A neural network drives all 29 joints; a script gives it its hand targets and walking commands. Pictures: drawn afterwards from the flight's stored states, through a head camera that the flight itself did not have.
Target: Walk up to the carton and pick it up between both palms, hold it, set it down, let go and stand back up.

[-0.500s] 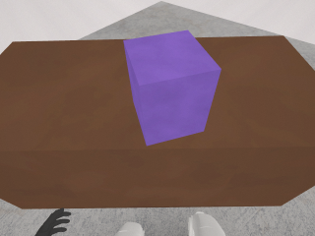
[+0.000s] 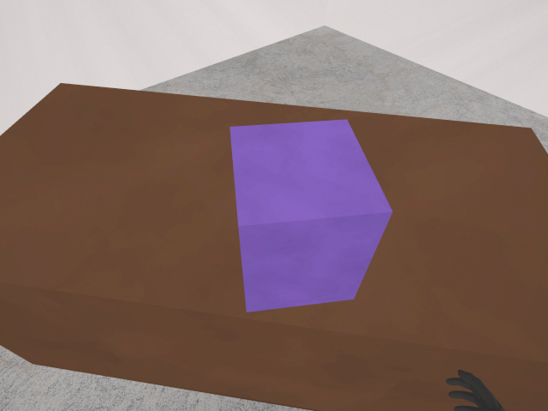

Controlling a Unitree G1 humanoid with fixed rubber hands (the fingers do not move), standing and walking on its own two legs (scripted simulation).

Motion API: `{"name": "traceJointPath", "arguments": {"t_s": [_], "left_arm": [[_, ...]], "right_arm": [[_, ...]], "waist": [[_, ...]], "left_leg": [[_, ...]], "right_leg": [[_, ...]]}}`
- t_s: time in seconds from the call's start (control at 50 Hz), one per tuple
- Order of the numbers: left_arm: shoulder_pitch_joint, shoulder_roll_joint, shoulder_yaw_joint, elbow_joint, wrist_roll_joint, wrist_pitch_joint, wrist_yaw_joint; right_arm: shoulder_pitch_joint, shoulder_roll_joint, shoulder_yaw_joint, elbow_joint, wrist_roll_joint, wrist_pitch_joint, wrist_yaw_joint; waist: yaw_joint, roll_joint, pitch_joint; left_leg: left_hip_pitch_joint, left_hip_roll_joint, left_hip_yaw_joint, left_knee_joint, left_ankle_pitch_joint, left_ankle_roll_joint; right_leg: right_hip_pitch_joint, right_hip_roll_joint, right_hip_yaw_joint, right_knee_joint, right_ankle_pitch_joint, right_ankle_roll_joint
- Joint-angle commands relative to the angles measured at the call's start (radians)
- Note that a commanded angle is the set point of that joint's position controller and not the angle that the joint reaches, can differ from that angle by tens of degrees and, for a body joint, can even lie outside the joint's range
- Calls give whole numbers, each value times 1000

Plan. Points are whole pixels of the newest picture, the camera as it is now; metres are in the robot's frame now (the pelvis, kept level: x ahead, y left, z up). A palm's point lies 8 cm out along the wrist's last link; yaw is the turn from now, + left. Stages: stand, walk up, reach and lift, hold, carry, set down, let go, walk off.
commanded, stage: walk up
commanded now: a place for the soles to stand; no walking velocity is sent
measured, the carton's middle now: (295, 218) +0.42 +0.00 +0.03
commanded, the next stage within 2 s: reach and lift in 1.94 s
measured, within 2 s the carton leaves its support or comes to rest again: neither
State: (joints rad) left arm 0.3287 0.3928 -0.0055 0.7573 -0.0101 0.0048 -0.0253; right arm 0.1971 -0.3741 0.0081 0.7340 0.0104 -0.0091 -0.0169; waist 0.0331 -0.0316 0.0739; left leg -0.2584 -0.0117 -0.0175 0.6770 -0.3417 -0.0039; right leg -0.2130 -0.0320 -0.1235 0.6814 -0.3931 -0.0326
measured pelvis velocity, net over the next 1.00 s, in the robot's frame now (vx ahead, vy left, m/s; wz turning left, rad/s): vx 0.02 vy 0.02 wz -0.04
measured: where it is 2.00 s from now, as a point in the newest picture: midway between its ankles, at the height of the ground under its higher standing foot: outside the picture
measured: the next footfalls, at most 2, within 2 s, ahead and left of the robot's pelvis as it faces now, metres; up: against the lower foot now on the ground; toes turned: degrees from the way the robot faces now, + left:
none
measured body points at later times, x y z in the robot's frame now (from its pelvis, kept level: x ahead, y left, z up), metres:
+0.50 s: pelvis +0.02 +0.00 +0.02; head +0.01 +0.01 +0.47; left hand +0.12 +0.29 -0.11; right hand +0.09 -0.29 -0.11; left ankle +0.02 +0.12 -0.72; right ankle -0.01 -0.09 -0.72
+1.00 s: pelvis +0.02 +0.02 +0.03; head +0.02 +0.03 +0.48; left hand +0.08 +0.31 -0.11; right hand +0.08 -0.26 -0.11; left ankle +0.02 +0.12 -0.72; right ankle -0.01 -0.09 -0.72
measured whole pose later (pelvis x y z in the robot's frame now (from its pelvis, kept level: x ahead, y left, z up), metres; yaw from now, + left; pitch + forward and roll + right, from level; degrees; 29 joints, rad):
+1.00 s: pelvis +0.02 +0.02 +0.03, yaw -2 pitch -3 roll +0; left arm 0.18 0.31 0.03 1.11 -0.01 -0.03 0.02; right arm 0.10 -0.30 -0.03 1.18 0.01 -0.02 -0.01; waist 0.02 -0.01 0.05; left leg -0.07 -0.03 0.03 0.31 -0.18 0.03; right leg -0.05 -0.03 -0.08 0.32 -0.21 0.01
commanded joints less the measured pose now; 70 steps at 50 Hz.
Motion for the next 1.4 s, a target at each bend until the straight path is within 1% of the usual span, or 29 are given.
{"name": "traceJointPath", "arguments": {"t_s": [0.0, 0.04, 0.12, 0.22, 0.36, 0.48, 0.5, 0.64, 0.66, 0.7, 0.74, 0.82, 0.86, 0.96, 1.1, 1.34, 1.38], "left_arm": [[-53, 241, 67, -35, -10, -43, 21], [-69, 237, 69, -11, -10, -36, 23], [-116, 211, 66, 27, -12, -25, 28], [-177, 198, 70, 82, -10, -20, 29], [-223, 170, 74, 155, -7, -25, 27], [-227, 151, 77, 210, -5, -30, 28], [-227, 144, 77, 217, -5, -30, 29], [-210, 125, 78, 264, -2, -37, 34], [-212, 140, 73, 253, -2, -46, 43], [-205, 138, 74, 263, -2, -51, 48], [-196, 137, 73, 273, 0, -53, 53], [-188, 124, 68, 283, 3, -54, 58], [-182, 123, 68, 288, 4, -55, 60], [-177, 120, 66, 293, 6, -55, 64], [-164, 123, 64, 298, 8, -55, 68], [-152, 124, 63, 300, 10, -52, 78], [-150, 123, 64, 299, 10, -51, 79]], "right_arm": [[-43, -227, -75, -14, 5, -39, -11], [-53, -206, -65, 25, 8, -34, -17], [-81, -192, -56, 88, 6, -23, -19], [-113, -194, -55, 163, 2, -22, -20], [-138, -179, -51, 242, -3, -34, -18], [-131, -167, -52, 292, -4, -42, -18], [-134, -165, -53, 298, -5, -44, -18], [-125, -151, -57, 327, -6, -50, -19], [-130, -152, -62, 351, 1, -39, -14], [-124, -149, -65, 360, 0, -35, -13], [-126, -144, -67, 368, 1, -33, -12], [-119, -138, -70, 382, -1, -30, -11], [-126, -136, -72, 385, -1, -29, -10], [-126, -135, -73, 389, -1, -29, -8], [-125, -131, -77, 389, -2, -31, -5], [-103, -130, -83, 373, -1, -32, -5], [-105, -130, -85, 370, -1, -33, -5]], "waist": [[-20, -23, -120], [-17, -33, -145], [-14, -27, -139], [-15, -13, -94], [-18, 7, -67], [-22, 23, -62], [-20, 35, -61], [-24, 43, -58], [-18, 75, -45], [-23, 59, -65], [-24, 43, -70], [-29, 25, -78], [-25, 26, -68], [-28, 17, -60], [-27, 23, -59], [-26, 32, -60], [-25, 40, -66]], "left_leg": [[89, 121, -102, -95, 479, 66], [93, 115, -81, -111, 469, 61], [106, 108, -66, -159, 423, 46], [118, 112, -61, -219, 380, 37], [123, 124, -74, -303, 349, 42], [124, 134, -90, -350, 328, 48], [124, 133, -88, -360, 317, 50], [134, 139, -94, -388, 303, 54], [133, 139, -88, -397, 343, 49], [159, 142, -86, -399, 370, 49], [172, 142, -81, -402, 374, 48], [193, 148, -77, -414, 355, 51], [193, 147, -78, -421, 348, 52], [189, 147, -76, -433, 324, 52], [189, 150, -75, -446, 314, 54], [194, 155, -70, -443, 370, 55], [197, 157, -70, -441, 388, 54]], "right_leg": [[90, -158, 186, -178, 691, 11], [130, -160, 175, -188, 716, 4], [137, -162, 165, -233, 617, -9], [115, -157, 159, -299, 474, -9], [130, -137, 149, -351, 349, -12], [146, -122, 147, -380, 299, -8], [145, -121, 148, -382, 287, -9], [148, -116, 149, -407, 281, -5], [144, -140, 169, -416, 344, -6], [150, -139, 165, -414, 379, -6], [149, -136, 162, -415, 388, -5], [138, -130, 157, -421, 362, -2], [129, -129, 155, -426, 352, -1], [124, -125, 155, -429, 334, 1], [122, -122, 158, -425, 319, 1], [129, -119, 154, -400, 352, 5], [131, -117, 151, -394, 358, 6]]}}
